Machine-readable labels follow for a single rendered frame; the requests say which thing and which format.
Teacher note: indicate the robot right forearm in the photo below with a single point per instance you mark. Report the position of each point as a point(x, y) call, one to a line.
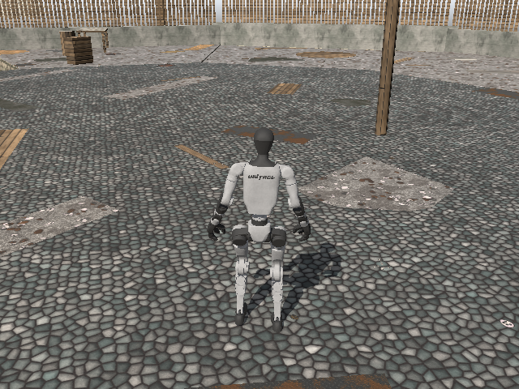
point(301, 215)

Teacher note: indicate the robot left hand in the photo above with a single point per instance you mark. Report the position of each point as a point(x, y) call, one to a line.
point(212, 227)

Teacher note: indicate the left robot thigh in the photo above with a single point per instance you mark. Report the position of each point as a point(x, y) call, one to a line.
point(240, 241)

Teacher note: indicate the robot right hand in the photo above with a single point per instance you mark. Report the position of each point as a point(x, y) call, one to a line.
point(306, 230)

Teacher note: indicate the left robot upper arm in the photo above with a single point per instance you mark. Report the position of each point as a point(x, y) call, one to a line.
point(231, 182)

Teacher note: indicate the robot left forearm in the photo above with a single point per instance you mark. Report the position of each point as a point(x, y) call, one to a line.
point(219, 212)

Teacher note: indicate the left robot foot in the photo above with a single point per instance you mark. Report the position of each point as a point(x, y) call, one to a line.
point(239, 318)

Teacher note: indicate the right robot upper arm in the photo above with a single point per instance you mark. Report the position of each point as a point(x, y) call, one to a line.
point(291, 185)

